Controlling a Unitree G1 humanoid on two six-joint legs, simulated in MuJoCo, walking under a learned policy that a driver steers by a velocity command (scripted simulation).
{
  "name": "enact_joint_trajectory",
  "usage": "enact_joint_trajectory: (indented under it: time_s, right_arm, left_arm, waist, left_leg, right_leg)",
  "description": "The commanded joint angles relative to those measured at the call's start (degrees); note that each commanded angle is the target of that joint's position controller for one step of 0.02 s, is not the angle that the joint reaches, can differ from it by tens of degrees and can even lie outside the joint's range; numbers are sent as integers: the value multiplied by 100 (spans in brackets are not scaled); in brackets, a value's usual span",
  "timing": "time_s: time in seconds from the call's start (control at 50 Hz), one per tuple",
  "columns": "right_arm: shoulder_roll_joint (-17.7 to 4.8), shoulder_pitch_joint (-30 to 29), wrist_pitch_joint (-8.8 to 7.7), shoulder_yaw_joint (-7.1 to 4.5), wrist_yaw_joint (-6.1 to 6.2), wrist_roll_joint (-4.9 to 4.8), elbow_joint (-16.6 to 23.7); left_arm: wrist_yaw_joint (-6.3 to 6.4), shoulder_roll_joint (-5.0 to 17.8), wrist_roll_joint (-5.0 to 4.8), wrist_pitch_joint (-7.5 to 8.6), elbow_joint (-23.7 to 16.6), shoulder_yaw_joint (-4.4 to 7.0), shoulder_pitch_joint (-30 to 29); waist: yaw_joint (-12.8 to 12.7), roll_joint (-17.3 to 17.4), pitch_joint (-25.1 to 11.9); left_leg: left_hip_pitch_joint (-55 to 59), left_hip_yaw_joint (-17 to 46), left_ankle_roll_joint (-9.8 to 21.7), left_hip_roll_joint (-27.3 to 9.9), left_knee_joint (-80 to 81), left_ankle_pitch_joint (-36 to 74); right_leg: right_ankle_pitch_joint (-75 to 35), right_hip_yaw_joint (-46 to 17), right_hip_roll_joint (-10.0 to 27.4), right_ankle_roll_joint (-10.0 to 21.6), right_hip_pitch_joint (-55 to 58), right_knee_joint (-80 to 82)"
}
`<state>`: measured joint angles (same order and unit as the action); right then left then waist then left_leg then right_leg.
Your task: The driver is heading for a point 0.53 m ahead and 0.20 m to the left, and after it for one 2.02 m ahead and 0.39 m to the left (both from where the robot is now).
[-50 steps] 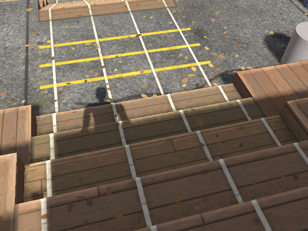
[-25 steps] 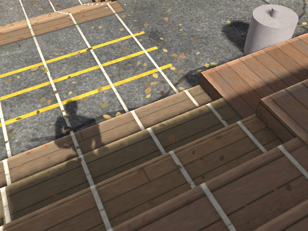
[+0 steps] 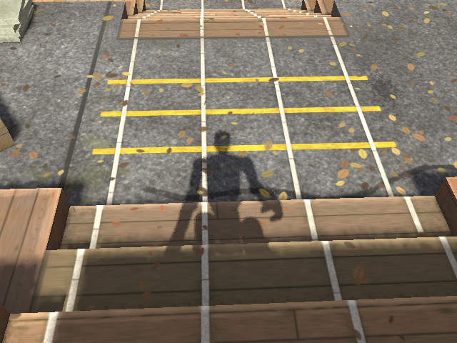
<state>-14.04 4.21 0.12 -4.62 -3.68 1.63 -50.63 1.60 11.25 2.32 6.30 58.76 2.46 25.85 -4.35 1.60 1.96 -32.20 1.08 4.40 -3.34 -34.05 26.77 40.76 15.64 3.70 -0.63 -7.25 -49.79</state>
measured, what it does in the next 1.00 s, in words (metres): goes down, turning left: left foot 0.15 m lower, then right foot 0.15 m lower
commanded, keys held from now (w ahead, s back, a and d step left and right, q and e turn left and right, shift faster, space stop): w+q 0.66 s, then q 0.34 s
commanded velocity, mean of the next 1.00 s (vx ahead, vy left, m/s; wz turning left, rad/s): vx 0.42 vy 0.00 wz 0.58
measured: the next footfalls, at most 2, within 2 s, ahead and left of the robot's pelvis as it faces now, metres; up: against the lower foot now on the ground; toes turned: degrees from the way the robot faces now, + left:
left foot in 0.10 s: +0.21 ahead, +0.11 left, -0.15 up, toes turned +9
right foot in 0.72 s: +0.60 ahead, -0.06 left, -0.30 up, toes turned +28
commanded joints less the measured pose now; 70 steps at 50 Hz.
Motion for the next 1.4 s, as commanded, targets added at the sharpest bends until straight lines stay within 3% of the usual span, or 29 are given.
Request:
enact_joint_trajectory:
  time_s: [0.02,0.06,0.1,0.12,0.14,0.16,0.18,0.2,0.24,0.28,0.32,0.36,0.48,0.58,0.68,0.72,0.74,0.76,0.78,0.8,0.82,0.86,1.0,1.14,1.22,1.24,1.26,1.28,1.4]
  right_arm:
    - [30,-1123,-120,120,-56,-20,523]
    - [-121,-333,-115,83,20,61,196]
    - [-414,1591,-125,-60,137,104,-531]
    - [-1028,1951,-130,-230,152,177,-741]
    - [-1464,2442,-82,-314,131,-45,-581]
    - [-1420,2800,-25,-298,233,-254,-430]
    - [-1513,2768,82,-276,432,-86,-417]
    - [-1097,2262,108,-179,532,-109,-323]
    - [-607,1554,-47,11,456,27,-137]
    - [-583,868,-318,93,443,-79,-31]
    - [-887,870,-347,14,475,-136,-92]
    - [-827,1106,-307,-23,382,-103,-37]
    - [-760,2942,-304,-65,533,14,-166]
    - [-542,1963,-352,75,528,-38,261]
    - [-631,2505,-112,84,860,120,164]
    - [-638,2730,-58,34,673,19,5]
    - [-321,3348,-129,-16,585,-240,-26]
    - [-411,3573,-156,8,692,-446,185]
    - [-363,3353,-194,78,758,-416,385]
    - [-325,2457,-84,100,751,-159,483]
    - [-563,1590,25,18,671,-19,625]
    - [-373,1081,287,48,593,-3,881]
    - [34,457,467,130,424,98,1183]
    - [252,-575,375,285,214,-99,1469]
    - [192,122,230,324,266,-223,963]
    - [93,462,132,334,326,-179,784]
    - [-224,914,3,332,386,-70,698]
    - [-198,722,-9,403,501,-80,638]
    - [-343,-270,79,303,622,-191,738]
  left_arm:
    - [131,628,18,-116,-31,99,583]
    - [191,708,39,-252,108,116,679]
    - [167,974,-70,-332,40,159,361]
    - [94,706,-139,-303,16,182,713]
    - [83,710,-310,-248,-329,138,767]
    - [69,857,-284,-222,-697,148,21]
    - [53,591,-296,-161,-1186,47,-737]
    - [104,684,-95,-244,-1136,75,-1136]
    - [81,708,91,-477,-847,96,-636]
    - [36,473,67,-583,-1127,62,-1021]
    - [-37,414,168,-569,-1125,26,-1001]
    - [-97,568,-34,-598,-774,81,-356]
    - [-287,883,44,-434,-1719,304,-2913]
    - [-491,417,-19,-447,-1741,128,-2667]
    - [-322,717,-299,-262,-1579,208,-2136]
    - [-213,929,-146,-233,-999,311,-444]
    - [-225,1296,14,-239,-870,332,346]
    - [-331,1447,-142,-293,-955,357,512]
    - [-350,1785,-284,-334,-1031,480,401]
    - [-218,1409,-289,-333,-1155,410,-174]
    - [-149,891,-222,-323,-1343,211,-550]
    - [-149,841,-5,-278,-1312,81,-570]
    - [15,692,-167,-312,-1234,-97,-306]
    - [112,902,-19,-680,-1372,-48,-21]
    - [1,908,-42,-775,-1425,-108,-331]
    - [-46,754,-38,-758,-1311,-145,-64]
    - [-102,461,-75,-696,-1405,-214,336]
    - [-104,364,-241,-776,-1395,-193,677]
    - [-270,711,-118,-1025,-1675,-14,-342]
  waist:
    - [-454,-452,1077]
    - [-173,-357,766]
    - [850,-245,-274]
    - [809,1284,-735]
    - [1018,1396,-2111]
    - [1424,525,-2644]
    - [1417,856,-2287]
    - [1207,62,-1315]
    - [597,-379,-329]
    - [54,-377,226]
    - [2,233,-282]
    - [12,398,-719]
    - [1086,24,279]
    - [846,212,121]
    - [926,156,540]
    - [205,-559,-231]
    - [381,-1424,-1202]
    - [431,-1767,-1931]
    - [388,-2144,-2217]
    - [320,-1660,-1390]
    - [209,-1089,-761]
    - [361,-839,-227]
    - [758,-778,-255]
    - [226,-902,-265]
    - [525,-816,-142]
    - [593,-476,-172]
    - [511,343,-818]
    - [216,923,-843]
    - [202,629,-683]
  left_leg:
    - [-240,-405,64,10,889,-373]
    - [834,-603,253,101,1050,-951]
    - [3124,-782,458,395,1279,-1018]
    - [5124,-321,717,-189,227,1233]
    - [7131,1194,1593,-1334,-1399,2858]
    - [7093,2003,1842,-1723,-640,1834]
    - [6554,3076,2129,-2068,764,-1350]
    - [5370,2992,1785,-1846,1235,-2441]
    - [2697,2795,1764,-1631,1003,-2597]
    - [457,1685,1252,-566,1720,-2656]
    - [420,1354,1251,-287,1525,-1195]
    - [1088,1390,1292,-360,1109,-1140]
    - [3499,3721,1890,-741,588,-4956]
    - [427,2360,1015,371,-161,-5461]
    - [1672,2539,676,574,-1908,-4816]
    - [649,1580,463,1112,-4406,-5483]
    - [-1013,983,117,1535,-6893,-8258]
    - [-2019,707,15,1175,-8262,-7950]
    - [-2636,337,-82,970,-8954,-7279]
    - [-2994,-17,-132,732,-8680,-6172]
    - [-2735,-38,-171,621,-8640,-5836]
    - [-2140,365,-69,566,-8071,-5430]
    - [-2173,142,-418,650,-5183,-3172]
    - [-739,-128,-346,491,-2169,-3826]
    - [1895,-387,-230,591,388,-4232]
    - [2844,61,-195,255,1292,-3248]
    - [4053,1362,-81,-1184,1088,-558]
    - [3428,2061,694,-1937,860,1289]
    - [1938,630,723,-1098,1442,-1679]
  right_leg:
    - [-2645,-1130,1377,702,-229,797]
    - [-3835,-881,1367,668,-242,-390]
    - [-4734,-621,1048,653,-711,-2926]
    - [-98,-225,154,377,-2685,-5460]
    - [1160,-915,153,222,-4613,-7358]
    - [677,-1308,303,100,-5168,-7122]
    - [174,-1327,-13,-30,-6019,-6834]
    - [-405,-1400,250,-30,-6003,-6102]
    - [-644,-1829,529,78,-4685,-4953]
    - [-2723,-1767,447,-150,-2961,-1857]
    - [-3490,-1472,118,-235,-1897,-1127]
    - [-4264,-1544,123,-107,-1865,-1322]
    - [-4200,-2702,282,-183,-5601,-206]
    - [-6037,-1987,-321,-106,-1790,1319]
    - [-6273,-2461,167,-93,-1172,3806]
    - [-6641,-2035,181,-209,1092,3333]
    - [-9324,-2433,972,-170,3179,1120]
    - [-9424,-3194,1815,-60,3756,575]
    - [-7072,-4218,2463,595,3331,1413]
    - [-4917,-4461,2273,677,2118,2539]
    - [-5208,-3934,2037,1022,982,2564]
    - [-6144,-3401,1959,1373,-551,2537]
    - [-6026,-2052,1250,1134,-895,2421]
    - [-5278,-1803,1165,1209,-276,2573]
    - [-4398,-1754,958,1048,-856,2557]
    - [-4286,-1677,821,770,-1097,2245]
    - [-2567,-1399,556,453,-1427,1471]
    - [-505,-1451,12,264,-1513,1290]
    - [-1291,-1477,-495,22,-1025,-24]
